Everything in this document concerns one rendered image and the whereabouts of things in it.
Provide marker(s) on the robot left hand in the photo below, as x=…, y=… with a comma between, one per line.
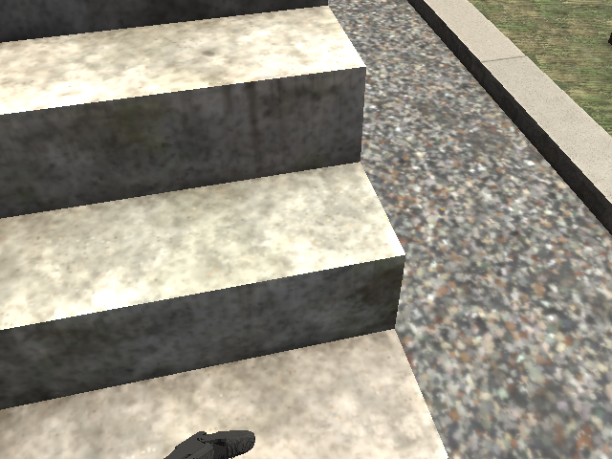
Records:
x=219, y=445

